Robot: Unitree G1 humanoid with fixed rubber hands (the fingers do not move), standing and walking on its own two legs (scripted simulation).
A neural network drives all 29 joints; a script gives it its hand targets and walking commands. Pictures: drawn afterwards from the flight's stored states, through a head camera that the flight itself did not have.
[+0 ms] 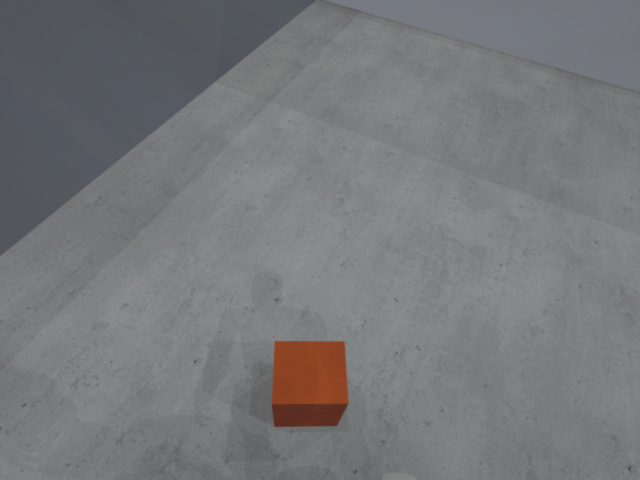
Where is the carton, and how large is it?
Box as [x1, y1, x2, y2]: [272, 341, 348, 426]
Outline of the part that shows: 275,341 272,390 272,409 274,426 336,425 348,403 344,341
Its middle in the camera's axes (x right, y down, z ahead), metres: -0.04 +0.41 +1.08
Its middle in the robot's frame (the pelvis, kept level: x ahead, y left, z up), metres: +0.40 +0.00 -0.64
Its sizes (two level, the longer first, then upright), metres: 0.186 0.158 0.268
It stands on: the floor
